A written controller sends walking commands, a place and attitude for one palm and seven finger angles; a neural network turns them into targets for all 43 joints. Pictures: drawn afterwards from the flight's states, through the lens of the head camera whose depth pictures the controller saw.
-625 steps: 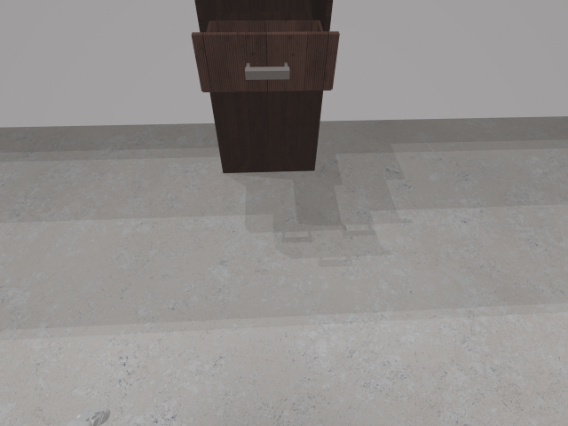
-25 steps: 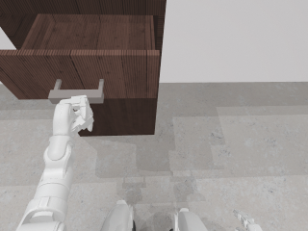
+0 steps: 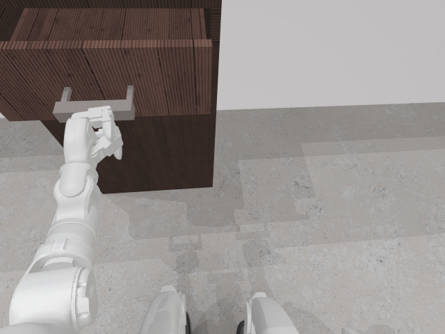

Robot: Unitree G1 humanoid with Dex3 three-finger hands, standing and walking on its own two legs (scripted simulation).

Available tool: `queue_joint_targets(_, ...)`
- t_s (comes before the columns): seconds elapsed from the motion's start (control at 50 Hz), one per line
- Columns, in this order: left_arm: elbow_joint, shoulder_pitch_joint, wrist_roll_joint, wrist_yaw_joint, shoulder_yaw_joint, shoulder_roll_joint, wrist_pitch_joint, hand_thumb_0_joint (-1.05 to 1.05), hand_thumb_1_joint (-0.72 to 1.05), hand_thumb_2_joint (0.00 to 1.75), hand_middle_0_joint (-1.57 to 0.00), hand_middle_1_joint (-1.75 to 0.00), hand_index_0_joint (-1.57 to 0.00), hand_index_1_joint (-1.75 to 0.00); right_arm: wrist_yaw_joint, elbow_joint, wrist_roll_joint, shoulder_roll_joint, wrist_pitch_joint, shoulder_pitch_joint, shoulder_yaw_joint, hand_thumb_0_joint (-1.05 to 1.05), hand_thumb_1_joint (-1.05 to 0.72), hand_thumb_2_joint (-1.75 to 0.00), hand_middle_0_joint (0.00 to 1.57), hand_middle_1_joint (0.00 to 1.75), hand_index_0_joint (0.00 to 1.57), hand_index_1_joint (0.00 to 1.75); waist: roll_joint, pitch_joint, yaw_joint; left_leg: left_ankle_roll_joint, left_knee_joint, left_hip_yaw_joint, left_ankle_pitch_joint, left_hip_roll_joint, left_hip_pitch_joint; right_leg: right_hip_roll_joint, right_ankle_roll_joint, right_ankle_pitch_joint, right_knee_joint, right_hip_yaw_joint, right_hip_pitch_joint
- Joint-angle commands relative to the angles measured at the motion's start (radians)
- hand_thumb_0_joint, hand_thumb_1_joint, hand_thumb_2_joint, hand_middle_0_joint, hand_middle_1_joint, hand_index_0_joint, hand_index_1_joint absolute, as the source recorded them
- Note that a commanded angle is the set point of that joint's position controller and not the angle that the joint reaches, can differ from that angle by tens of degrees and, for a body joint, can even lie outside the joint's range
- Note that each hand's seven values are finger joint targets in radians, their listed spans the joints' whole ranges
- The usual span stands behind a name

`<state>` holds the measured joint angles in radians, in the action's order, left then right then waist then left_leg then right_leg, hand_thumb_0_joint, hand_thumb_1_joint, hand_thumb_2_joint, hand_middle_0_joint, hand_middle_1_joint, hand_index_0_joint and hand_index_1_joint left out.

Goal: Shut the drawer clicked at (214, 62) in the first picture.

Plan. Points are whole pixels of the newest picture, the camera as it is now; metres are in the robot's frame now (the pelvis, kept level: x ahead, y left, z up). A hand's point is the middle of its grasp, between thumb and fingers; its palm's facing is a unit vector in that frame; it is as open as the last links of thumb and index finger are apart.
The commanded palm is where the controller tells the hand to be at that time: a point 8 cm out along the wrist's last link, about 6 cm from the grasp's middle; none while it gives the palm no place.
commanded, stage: push the drawer shut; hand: left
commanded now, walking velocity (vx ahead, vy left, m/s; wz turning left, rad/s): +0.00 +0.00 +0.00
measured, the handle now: (97, 101) +0.53 +0.23 +0.05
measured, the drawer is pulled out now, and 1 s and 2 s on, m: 0.11 0.00 0.00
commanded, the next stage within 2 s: pull the fist back off the drawer in 1.42 s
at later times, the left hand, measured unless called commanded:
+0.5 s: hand (115, 109) +0.52 +0.20 +0.05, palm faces +0.05 -1.00 -0.02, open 3.0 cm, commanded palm +0.51 +0.24 +0.05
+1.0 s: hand (115, 92) +0.56 +0.20 +0.05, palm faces +0.06 -1.00 -0.02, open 3.0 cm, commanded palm +0.57 +0.22 +0.05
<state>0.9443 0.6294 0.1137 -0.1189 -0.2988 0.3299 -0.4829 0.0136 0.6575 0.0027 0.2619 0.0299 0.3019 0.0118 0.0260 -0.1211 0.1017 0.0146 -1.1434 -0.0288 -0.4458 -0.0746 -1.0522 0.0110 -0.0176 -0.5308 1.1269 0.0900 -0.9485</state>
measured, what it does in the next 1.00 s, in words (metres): stands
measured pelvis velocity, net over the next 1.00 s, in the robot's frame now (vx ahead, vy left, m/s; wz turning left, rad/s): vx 0.00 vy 0.02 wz -0.04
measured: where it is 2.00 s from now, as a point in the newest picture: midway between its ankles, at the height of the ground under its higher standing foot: outside the picture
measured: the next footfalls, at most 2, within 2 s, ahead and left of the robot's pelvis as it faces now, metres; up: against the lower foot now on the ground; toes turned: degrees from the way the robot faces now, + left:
none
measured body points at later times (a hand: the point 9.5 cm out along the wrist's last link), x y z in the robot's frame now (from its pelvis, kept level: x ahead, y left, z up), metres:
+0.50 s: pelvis +0.00 +0.01 -0.01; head +0.15 +0.03 +0.41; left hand +0.51 +0.25 +0.05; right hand +0.01 -0.26 -0.12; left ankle +0.05 +0.11 -0.65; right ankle +0.00 -0.11 -0.65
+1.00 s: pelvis +0.00 +0.02 -0.02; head +0.17 +0.05 +0.39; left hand +0.55 +0.26 +0.05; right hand -0.03 -0.25 -0.12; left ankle +0.05 +0.11 -0.65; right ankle +0.00 -0.11 -0.65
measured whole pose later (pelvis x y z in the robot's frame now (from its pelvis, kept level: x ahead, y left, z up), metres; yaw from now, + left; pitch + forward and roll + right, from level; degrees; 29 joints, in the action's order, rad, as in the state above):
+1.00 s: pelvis +0.00 +0.02 -0.02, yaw -2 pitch +28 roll -6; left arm 1.26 1.07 0.00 -0.16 -0.44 0.59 -0.40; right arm -0.01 0.65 0.05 0.26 0.08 0.39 0.06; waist 0.04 -0.11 0.22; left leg 0.04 -1.24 0.00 -0.47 -0.10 -1.26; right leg -0.01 0.00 -0.52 1.17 0.11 -1.13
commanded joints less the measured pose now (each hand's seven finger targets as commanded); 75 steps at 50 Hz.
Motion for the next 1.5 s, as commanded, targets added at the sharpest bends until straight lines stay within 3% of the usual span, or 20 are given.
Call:
queue_joint_targets(0.0,-0.167,0.516,0.005,-0.007,-0.044,0.246,-0.072,0.0,0.9,0.9,-1.4,-1.6,-1.4,-1.6,0.011,-0.073,-0.002,0.158,-0.016,0.106,-0.052,0.0,-0.9,-0.9,0.2,0.3,0.2,0.3,0.062,-0.426,0.051,0.017,0.11,0.066,0.191,0.049,0.365,-0.042,0.004,0.228,-0.175,-0.069,0.075)
queue_joint_targets(0.1,-0.146,0.55,0.009,-0.023,-0.09,0.304,-0.07,0.0,0.9,0.9,-1.4,-1.6,-1.4,-1.6,0.009,-0.069,0.003,0.165,-0.011,0.13,-0.052,0.0,-0.9,-0.9,0.2,0.3,0.2,0.3,0.089,-0.488,0.045,0.017,0.094,0.071,0.247,0.045,0.386,-0.046,0.001,0.269,-0.159,-0.069,0.082)
queue_joint_targets(0.12,-0.129,0.547,0.011,-0.028,-0.081,0.289,-0.064,0.0,0.9,0.9,-1.4,-1.6,-1.4,-1.6,0.007,-0.07,0.002,0.164,-0.009,0.132,-0.053,0.0,-0.9,-0.9,0.2,0.3,0.2,0.3,0.08,-0.488,0.053,0.018,0.089,0.068,0.25,0.044,0.386,-0.047,0.004,0.273,-0.163,-0.07,0.077)
queue_joint_targets(0.2,-0.072,0.609,0.004,-0.032,-0.113,0.348,-0.05,0.0,0.9,0.9,-1.4,-1.6,-1.4,-1.6,0.006,-0.063,0.004,0.171,-0.004,0.148,-0.047,0.0,-0.9,-0.9,0.2,0.3,0.2,0.3,0.055,-0.442,0.073,0.025,0.079,0.066,0.201,0.041,0.314,-0.051,0.008,0.235,-0.168,-0.077,0.067)
queue_joint_targets(0.24,-0.066,0.618,-0.002,-0.036,-0.15,0.407,-0.046,0.0,0.9,0.9,-1.4,-1.6,-1.4,-1.6,0.007,-0.068,0.005,0.175,-0.001,0.156,-0.045,0.0,-0.9,-0.9,0.2,0.3,0.2,0.3,0.07,-0.457,0.064,0.024,0.075,0.063,0.206,0.041,0.296,-0.052,0.007,0.241,-0.164,-0.083,0.089)
queue_joint_targets(0.48,-0.003,0.74,-0.029,-0.051,-0.164,0.452,-0.009,0.0,0.9,0.9,-1.4,-1.6,-1.4,-1.6,-0.002,-0.062,0.02,0.192,0.017,0.218,-0.042,0.0,-0.9,-0.9,0.2,0.3,0.2,0.3,0.133,-0.51,0.102,0.023,0.048,0.097,0.289,0.025,0.372,-0.064,0.001,0.256,-0.131,-0.051,-0.026)
queue_joint_targets(0.52,-0.025,0.769,-0.036,-0.045,-0.148,0.439,-0.01,0.0,0.9,0.9,-1.4,-1.6,-1.4,-1.6,-0.005,-0.058,0.023,0.189,0.022,0.226,-0.043,0.0,-0.9,-0.9,0.2,0.3,0.2,0.3,0.176,-0.532,0.102,0.018,0.051,0.102,0.316,0.023,0.411,-0.063,0.0,0.263,-0.129,-0.047,-0.044)
queue_joint_targets(0.62,-0.015,0.791,-0.057,-0.022,-0.158,0.451,-0.007,0.0,0.9,0.9,-1.4,-1.6,-1.4,-1.6,-0.013,-0.049,0.032,0.194,0.035,0.246,-0.045,0.0,-0.9,-0.9,0.2,0.3,0.2,0.3,0.176,-0.546,0.11,0.015,0.049,0.115,0.352,0.017,0.444,-0.066,-0.002,0.27,-0.129,-0.037,-0.069)
queue_joint_targets(0.66,0.026,0.82,-0.063,-0.016,-0.142,0.442,0.005,0.0,0.9,0.9,-1.4,-1.6,-1.4,-1.6,-0.015,-0.044,0.032,0.194,0.038,0.25,-0.041,0.0,-0.9,-0.9,0.2,0.3,0.2,0.3,0.14,-0.489,0.133,0.019,0.052,0.114,0.301,0.017,0.394,-0.068,0.003,0.243,-0.139,-0.036,-0.075)
queue_joint_targets(0.78,0.039,0.888,-0.09,-0.009,-0.198,0.55,0.002,0.0,0.9,0.9,-1.4,-1.6,-1.4,-1.6,-0.014,-0.044,0.043,0.205,0.042,0.276,-0.032,0.0,-0.9,-0.9,0.2,0.3,0.2,0.3,0.181,-0.535,0.136,0.021,0.035,0.121,0.325,0.016,0.39,-0.07,-0.002,0.253,-0.121,-0.036,-0.076)
queue_joint_targets(0.82,0.052,0.89,-0.093,-0.015,-0.18,0.532,0.007,0.0,0.9,0.9,-1.4,-1.6,-1.4,-1.6,-0.016,-0.046,0.042,0.201,0.045,0.275,-0.03,0.0,-0.9,-0.9,0.2,0.3,0.2,0.3,0.201,-0.535,0.138,0.019,0.031,0.118,0.334,0.015,0.393,-0.071,-0.003,0.257,-0.123,-0.035,-0.085)
queue_joint_targets(1.0,0.088,1.092,-0.115,-0.005,-0.134,0.537,0.033,0.0,0.9,0.9,-1.4,-1.6,-1.4,-1.6,-0.011,-0.02,0.048,0.212,0.039,0.301,-0.021,0.0,-0.9,-0.9,0.2,0.3,0.2,0.3,0.227,-0.504,0.211,0.023,0.009,0.148,0.247,0.01,0.375,-0.072,-0.001,0.187,-0.113,-0.027,-0.202)
queue_joint_targets(1.04,0.088,1.124,-0.122,-0.004,-0.146,0.573,0.035,0.0,0.9,0.9,-1.4,-1.6,-1.4,-1.6,-0.006,-0.02,0.051,0.218,0.033,0.306,-0.018,0.0,-0.9,-0.9,0.2,0.3,0.2,0.3,0.234,-0.519,0.214,0.023,0.01,0.157,0.213,0.009,0.362,-0.072,-0.002,0.164,-0.106,-0.024,-0.208)
queue_joint_targets(1.1,0.067,1.179,-0.125,-0.003,-0.104,0.536,0.037,0.0,0.9,0.9,-1.4,-1.6,-1.4,-1.6,-0.005,-0.016,0.052,0.219,0.02,0.305,-0.017,0.0,-0.9,-0.9,0.2,0.3,0.2,0.3,0.293,-0.535,0.228,0.019,0.012,0.173,0.191,0.007,0.406,-0.071,-0.007,0.149,-0.1,-0.02,-0.264)
queue_joint_targets(1.14,0.091,1.194,-0.126,0.002,-0.114,0.567,0.049,0.0,0.9,0.9,-1.4,-1.6,-1.4,-1.6,-0.002,-0.012,0.053,0.223,0.013,0.303,-0.01,0.0,-0.9,-0.9,0.2,0.3,0.2,0.3,0.281,-0.514,0.234,0.021,0.012,0.176,0.138,0.006,0.365,-0.071,-0.006,0.122,-0.1,-0.019,-0.268)
queue_joint_targets(1.18,0.107,1.21,-0.128,0.002,-0.085,0.544,0.059,0.0,0.9,0.9,-1.4,-1.6,-1.4,-1.6,0.001,-0.013,0.051,0.222,0.001,0.302,-0.005,0.0,-0.9,-0.9,0.2,0.3,0.2,0.3,0.283,-0.507,0.25,0.027,0.01,0.176,0.103,0.007,0.345,-0.072,-0.006,0.104,-0.101,-0.023,-0.282)
queue_joint_targets(1.36,0.101,1.252,-0.115,-0.01,-0.077,0.602,0.089,0.0,0.9,0.9,-1.4,-1.6,-1.4,-1.6,0.023,-0.005,0.043,0.233,-0.053,0.294,0.016,0.0,-0.9,-0.9,0.2,0.3,0.2,0.3,0.311,-0.532,0.26,0.03,0.014,0.176,0.02,-0.003,0.3,-0.07,0.001,0.066,-0.106,-0.034,-0.269)
queue_joint_targets(1.38,0.09,1.266,-0.115,-0.012,-0.076,0.608,0.085,0.0,0.9,0.9,-1.4,-1.6,-1.4,-1.6,0.024,0.001,0.043,0.236,-0.06,0.296,0.017,0.0,-0.9,-0.9,0.2,0.3,0.2,0.3,0.341,-0.532,0.261,0.026,0.023,0.187,0.021,-0.007,0.323,-0.068,-0.003,0.069,-0.097,-0.028,-0.292)
queue_joint_targets(1.42,0.104,1.26,-0.114,-0.011,-0.058,0.587,0.094,0.0,0.9,0.9,-1.4,-1.6,-1.4,-1.6,0.027,0.004,0.042,0.237,-0.069,0.289,0.019,0.0,-0.9,-0.9,0.2,0.3,0.2,0.3,0.332,-0.507,0.264,0.025,0.035,0.193,-0.025,-0.01,0.31,-0.066,-0.001,0.05,-0.101,-0.026,-0.306)
queue_joint_targets(1.48,0.131,1.247,-0.111,-0.005,-0.073,0.606,0.103,0.0,0.9,0.9,-1.4,-1.6,-1.4,-1.6,0.032,0.007,0.04,0.242,-0.085,0.29,0.024,0.0,-0.9,-0.9,0.2,0.3,0.2,0.3,0.295,-0.487,0.269,0.029,0.04,0.193,-0.058,-0.009,0.271,-0.065,0.002,0.033,-0.104,-0.029,-0.299)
